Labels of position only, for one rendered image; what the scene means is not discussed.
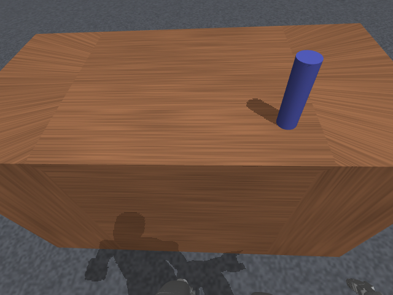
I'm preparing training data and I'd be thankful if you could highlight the can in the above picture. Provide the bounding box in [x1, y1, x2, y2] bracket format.
[276, 50, 324, 130]

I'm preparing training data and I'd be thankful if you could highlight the right robot hand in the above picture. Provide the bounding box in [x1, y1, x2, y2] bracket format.
[346, 278, 383, 295]

